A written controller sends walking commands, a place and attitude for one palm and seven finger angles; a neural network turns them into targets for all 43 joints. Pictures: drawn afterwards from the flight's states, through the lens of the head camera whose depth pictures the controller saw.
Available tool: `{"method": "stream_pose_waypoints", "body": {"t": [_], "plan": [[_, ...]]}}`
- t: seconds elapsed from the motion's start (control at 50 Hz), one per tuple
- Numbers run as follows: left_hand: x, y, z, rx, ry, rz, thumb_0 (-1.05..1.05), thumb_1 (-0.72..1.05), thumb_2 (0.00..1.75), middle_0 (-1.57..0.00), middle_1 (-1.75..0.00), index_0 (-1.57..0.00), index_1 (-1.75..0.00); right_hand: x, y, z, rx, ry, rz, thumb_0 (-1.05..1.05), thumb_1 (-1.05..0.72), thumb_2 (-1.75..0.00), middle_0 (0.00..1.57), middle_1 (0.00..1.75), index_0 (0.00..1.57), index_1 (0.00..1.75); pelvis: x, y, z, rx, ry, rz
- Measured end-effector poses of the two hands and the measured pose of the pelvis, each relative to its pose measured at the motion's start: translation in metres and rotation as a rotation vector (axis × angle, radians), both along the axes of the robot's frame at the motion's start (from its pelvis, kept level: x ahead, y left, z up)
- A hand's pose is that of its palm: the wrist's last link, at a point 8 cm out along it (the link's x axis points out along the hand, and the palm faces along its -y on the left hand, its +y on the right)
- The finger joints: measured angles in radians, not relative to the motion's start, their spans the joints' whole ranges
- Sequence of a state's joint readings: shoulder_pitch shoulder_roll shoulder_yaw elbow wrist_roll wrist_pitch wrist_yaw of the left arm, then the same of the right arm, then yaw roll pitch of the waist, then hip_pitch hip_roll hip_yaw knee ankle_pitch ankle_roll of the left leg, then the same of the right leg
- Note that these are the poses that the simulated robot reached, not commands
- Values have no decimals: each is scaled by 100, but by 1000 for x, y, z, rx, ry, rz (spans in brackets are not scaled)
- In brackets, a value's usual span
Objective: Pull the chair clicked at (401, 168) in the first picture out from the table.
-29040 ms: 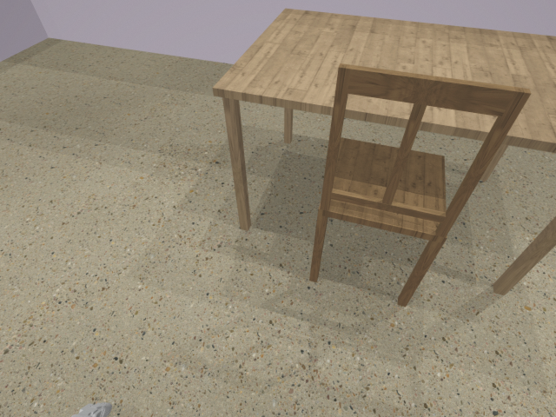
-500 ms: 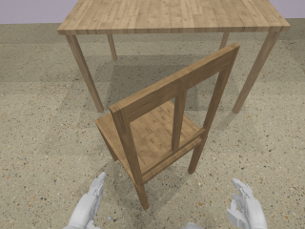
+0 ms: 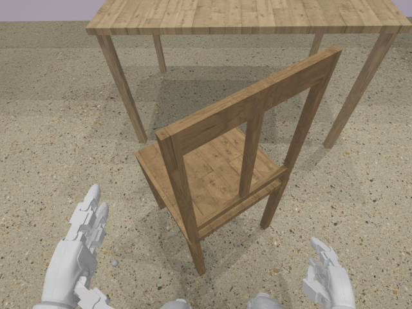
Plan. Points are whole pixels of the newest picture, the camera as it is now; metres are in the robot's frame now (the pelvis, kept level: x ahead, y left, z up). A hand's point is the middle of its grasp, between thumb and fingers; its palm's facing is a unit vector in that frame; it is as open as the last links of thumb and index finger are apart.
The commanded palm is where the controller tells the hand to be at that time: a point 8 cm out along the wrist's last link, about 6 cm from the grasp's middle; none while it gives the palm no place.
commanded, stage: draw the hand back to the body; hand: left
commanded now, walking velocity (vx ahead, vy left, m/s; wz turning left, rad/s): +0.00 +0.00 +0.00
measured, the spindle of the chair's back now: (248, 161) +0.44 -0.07 -0.02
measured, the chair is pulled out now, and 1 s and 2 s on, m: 0.48 0.48 0.48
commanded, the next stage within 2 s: step back with the hand held close in 1.12 s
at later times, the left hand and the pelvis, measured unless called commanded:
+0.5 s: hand (30, 226) +0.20 +0.24 +0.17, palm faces +0.37 -0.84 -0.40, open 12.8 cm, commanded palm +0.16 +0.28 +0.19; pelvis +0.03 +0.01 +0.05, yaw +0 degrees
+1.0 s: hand out of the picture +0.23 +0.27 +0.22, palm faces +0.45 -0.78 -0.43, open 7.6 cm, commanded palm +0.18 +0.31 +0.23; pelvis +0.04 +0.01 +0.06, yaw -1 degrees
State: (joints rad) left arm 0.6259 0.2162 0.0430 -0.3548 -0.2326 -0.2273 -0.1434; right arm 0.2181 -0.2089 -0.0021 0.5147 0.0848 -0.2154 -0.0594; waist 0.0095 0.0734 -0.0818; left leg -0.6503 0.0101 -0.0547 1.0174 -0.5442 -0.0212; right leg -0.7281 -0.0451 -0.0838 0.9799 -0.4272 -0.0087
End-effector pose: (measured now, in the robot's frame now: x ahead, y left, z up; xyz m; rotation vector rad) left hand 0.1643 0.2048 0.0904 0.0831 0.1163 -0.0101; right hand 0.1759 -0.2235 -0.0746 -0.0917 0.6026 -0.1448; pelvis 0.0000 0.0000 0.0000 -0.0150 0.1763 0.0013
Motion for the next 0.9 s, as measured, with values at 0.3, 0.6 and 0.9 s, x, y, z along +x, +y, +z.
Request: {"method": "stream_pose_waypoints", "body": {"t": [0.3, 0.6, 0.9], "plan": [[-12, 48, 53, 292, 47, 321, -1, -19, 37, -5, -7, -5, -8, 21, 3, 32, -60, 52, 28, 1, -91, -90, 20, 30, 20, 30, 20, 4, 38, 6, -142, 8], [6, 79, 121, 401, -166, 404, 0, 34, 63, -13, -18, -13, -19, 45, 25, 51, -25, 15, 100, 1, -90, -90, 20, 30, 20, 30, 32, 10, 56, 8, -212, -6], [18, 103, 151, 452, -260, 464, 1, 81, 86, -19, -28, -19, -29, 29, 13, 44, -43, 101, 74, 1, -91, -90, 20, 30, 20, 30, 35, 13, 62, 6, -225, -20]]}}
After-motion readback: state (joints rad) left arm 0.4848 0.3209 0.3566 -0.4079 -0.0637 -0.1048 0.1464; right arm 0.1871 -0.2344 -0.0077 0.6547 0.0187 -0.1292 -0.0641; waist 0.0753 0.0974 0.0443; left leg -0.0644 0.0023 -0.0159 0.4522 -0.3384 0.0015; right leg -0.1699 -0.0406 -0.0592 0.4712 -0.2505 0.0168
